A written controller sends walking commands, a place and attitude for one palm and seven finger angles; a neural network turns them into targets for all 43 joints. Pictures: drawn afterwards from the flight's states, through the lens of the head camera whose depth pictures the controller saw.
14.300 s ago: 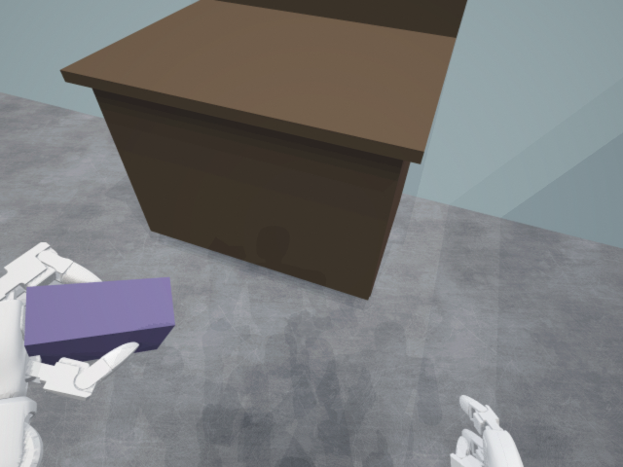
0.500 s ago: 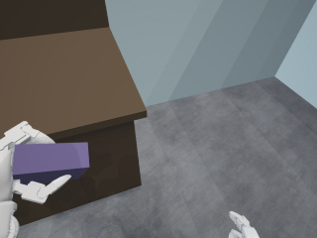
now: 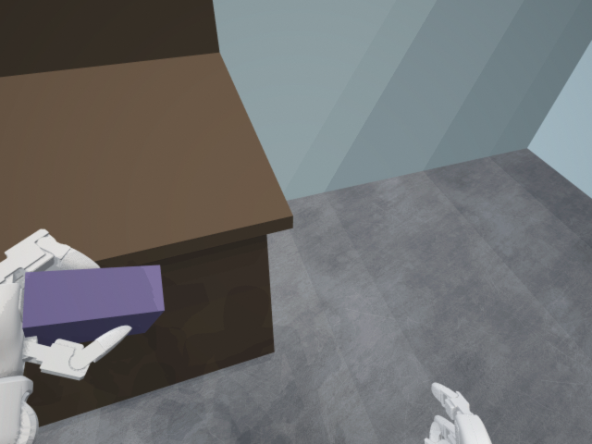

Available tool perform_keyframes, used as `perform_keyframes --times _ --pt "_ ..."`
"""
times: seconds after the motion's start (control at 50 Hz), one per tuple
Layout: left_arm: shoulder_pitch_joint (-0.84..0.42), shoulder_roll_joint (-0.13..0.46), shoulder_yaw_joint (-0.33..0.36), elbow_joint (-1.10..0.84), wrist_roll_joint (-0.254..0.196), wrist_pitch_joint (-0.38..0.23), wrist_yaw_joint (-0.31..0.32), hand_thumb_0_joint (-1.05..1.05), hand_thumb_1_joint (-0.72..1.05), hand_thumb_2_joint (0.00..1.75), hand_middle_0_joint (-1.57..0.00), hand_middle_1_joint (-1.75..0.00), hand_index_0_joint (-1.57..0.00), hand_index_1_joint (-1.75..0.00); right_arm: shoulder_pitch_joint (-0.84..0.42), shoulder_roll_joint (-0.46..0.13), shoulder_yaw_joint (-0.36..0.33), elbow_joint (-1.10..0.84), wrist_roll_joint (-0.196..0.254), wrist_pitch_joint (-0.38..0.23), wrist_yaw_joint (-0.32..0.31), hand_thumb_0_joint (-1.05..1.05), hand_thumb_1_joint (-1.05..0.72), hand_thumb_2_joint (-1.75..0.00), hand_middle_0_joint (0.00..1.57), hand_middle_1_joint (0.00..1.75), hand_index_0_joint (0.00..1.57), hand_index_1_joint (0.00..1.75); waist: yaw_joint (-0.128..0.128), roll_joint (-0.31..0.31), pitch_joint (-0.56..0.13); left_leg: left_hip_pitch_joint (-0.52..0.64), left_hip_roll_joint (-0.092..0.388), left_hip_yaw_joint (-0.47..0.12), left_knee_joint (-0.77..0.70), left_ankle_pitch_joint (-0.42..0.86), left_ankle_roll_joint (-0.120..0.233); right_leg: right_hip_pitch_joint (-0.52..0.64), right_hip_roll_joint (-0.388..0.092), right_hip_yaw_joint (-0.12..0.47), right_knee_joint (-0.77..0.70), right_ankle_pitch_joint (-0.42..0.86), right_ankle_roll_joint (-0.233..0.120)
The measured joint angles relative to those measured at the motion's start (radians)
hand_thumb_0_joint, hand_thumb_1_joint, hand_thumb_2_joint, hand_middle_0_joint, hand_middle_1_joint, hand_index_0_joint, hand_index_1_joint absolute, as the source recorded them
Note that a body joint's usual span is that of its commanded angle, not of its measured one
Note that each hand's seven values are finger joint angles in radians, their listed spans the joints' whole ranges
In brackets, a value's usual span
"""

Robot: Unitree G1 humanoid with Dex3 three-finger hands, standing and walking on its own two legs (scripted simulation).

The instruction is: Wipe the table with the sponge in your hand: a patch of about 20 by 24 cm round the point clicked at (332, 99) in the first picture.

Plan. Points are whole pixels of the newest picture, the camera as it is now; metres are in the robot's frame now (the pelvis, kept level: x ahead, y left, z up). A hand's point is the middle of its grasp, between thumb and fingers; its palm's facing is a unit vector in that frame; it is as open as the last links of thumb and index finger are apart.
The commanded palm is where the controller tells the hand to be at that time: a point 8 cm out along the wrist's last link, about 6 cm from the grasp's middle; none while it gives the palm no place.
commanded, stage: come to a stop and stand still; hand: left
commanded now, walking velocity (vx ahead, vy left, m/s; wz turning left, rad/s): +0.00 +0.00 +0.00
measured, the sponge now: (114, 305) +0.22 +0.22 +0.14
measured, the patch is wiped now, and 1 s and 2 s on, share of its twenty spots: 0.00 0.00 0.00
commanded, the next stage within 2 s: look again from close up in 0.46 s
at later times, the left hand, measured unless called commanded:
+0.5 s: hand (89, 277) +0.24 +0.25 +0.15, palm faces +0.39 -0.83 -0.39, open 9.3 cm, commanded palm +0.19 +0.29 +0.18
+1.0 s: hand (62, 275) +0.24 +0.28 +0.15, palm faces +0.39 -0.83 -0.41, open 9.3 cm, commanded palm +0.19 +0.30 +0.18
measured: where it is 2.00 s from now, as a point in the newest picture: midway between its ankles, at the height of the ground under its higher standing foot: outside the picture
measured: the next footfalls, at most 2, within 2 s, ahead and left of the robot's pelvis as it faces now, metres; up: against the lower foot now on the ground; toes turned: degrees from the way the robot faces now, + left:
left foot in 1.52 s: +0.14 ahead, +0.15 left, +0.00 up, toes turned -2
right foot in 1.74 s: +0.17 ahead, -0.03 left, +0.00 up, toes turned +0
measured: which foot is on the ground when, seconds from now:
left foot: down 0.00-1.00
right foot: down 0.00-1.00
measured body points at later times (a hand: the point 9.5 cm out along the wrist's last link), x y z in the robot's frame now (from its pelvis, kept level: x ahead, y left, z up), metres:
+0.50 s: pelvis +0.03 +0.01 +0.00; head +0.05 +0.01 +0.45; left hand +0.22 +0.29 +0.17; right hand +0.21 -0.22 -0.08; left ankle +0.01 +0.09 -0.74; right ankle +0.07 -0.08 -0.74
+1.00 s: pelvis +0.03 +0.02 +0.00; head +0.04 +0.04 +0.45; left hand +0.22 +0.32 +0.17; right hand +0.19 -0.20 -0.07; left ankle +0.01 +0.09 -0.74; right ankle +0.07 -0.08 -0.74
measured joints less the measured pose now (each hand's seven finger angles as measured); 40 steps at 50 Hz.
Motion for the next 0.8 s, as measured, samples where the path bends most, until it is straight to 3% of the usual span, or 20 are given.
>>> perform_keyframes --times 0.34,0.56,0.6,0.64,0.68,0.72,0.8 --pt "0.019 0.017 0.005 -0.04 -0.022 0.004 -0.001 -0.01 -0.43 1.0 -0.82 -1.34 -0.83 -1.33 -0.03 -0.006 -0.008 -0.024 0.005 0.02 -0.006 0.01 -0.9 -0.9 0.2 0.3 0.2 0.3 -0.019 -0.008 0.014 0.021 -0.005 -0.008 0.0 -0.042 0.003 0.013 -0.004 -0.004 0.024 -0.055 0.006" --pt "0.023 0.009 0.002 -0.033 -0.026 0.009 0.0 -0.01 -0.43 1.0 -0.82 -1.34 -0.83 -1.33 -0.032 -0.008 -0.009 -0.025 0.007 0.03 -0.012 0.01 -0.9 -0.9 0.2 0.3 0.2 0.3 -0.013 -0.007 0.008 0.021 -0.006 -0.01 0.011 -0.052 0.002 0.009 -0.007 -0.005 0.043 -0.07 0.007" --pt "-0.117 0.092 0.036 0.022 0.035 -0.013 -0.052 -0.01 -0.43 1.0 -0.82 -1.34 -0.83 -1.32 -0.004 0.001 -0.028 -0.025 -0.003 -0.014 -0.01 0.01 -0.9 -0.9 0.2 0.3 0.2 0.3 0.026 -0.012 0.024 -0.008 0.001 -0.022 0.044 -0.057 0.001 -0.003 -0.001 -0.02 0.047 -0.066 0.005" --pt "-0.253 0.142 0.099 0.114 0.012 -0.038 -0.06 -0.01 -0.43 1.0 -0.82 -1.34 -0.83 -1.32 -0.015 0.008 -0.02 -0.005 0.007 -0.025 0.009 0.01 -0.91 -0.9 0.2 0.3 0.2 0.29 0.038 -0.034 0.042 -0.016 -0.002 -0.023 0.049 -0.05 0.0 -0.015 -0.005 -0.022 0.06 -0.064 -0.008" --pt "-0.307 0.127 0.148 0.162 -0.015 -0.041 -0.044 -0.01 -0.43 1.0 -0.82 -1.34 -0.83 -1.33 -0.026 0.007 -0.012 -0.004 0.01 -0.036 0.025 0.01 -0.9 -0.9 0.2 0.3 0.2 0.3 0.033 -0.038 0.052 -0.001 -0.004 -0.007 0.029 -0.038 0.001 -0.011 -0.005 -0.005 0.053 -0.053 -0.007" --pt "-0.273 0.079 0.152 0.145 -0.037 -0.041 -0.032 -0.01 -0.43 1.0 -0.82 -1.34 -0.83 -1.33 -0.022 -0.002 -0.013 -0.018 0.013 -0.049 0.044 0.01 -0.9 -0.9 0.2 0.3 0.2 0.3 0.015 -0.026 0.047 0.016 -0.008 0.011 0.004 -0.029 0.008 -0.004 -0.008 0.013 0.04 -0.042 0.004" --pt "-0.103 -0.01 0.03 0.047 -0.033 -0.048 -0.055 -0.01 -0.43 1.0 -0.82 -1.34 -0.83 -1.33 0.002 -0.017 -0.021 -0.041 0.017 -0.064 0.058 0.01 -0.9 -0.9 0.2 0.3 0.2 0.3 -0.013 -0.001 0.029 0.039 -0.024 0.031 -0.021 -0.025 0.025 0.001 -0.02 0.035 0.044 -0.046 0.023"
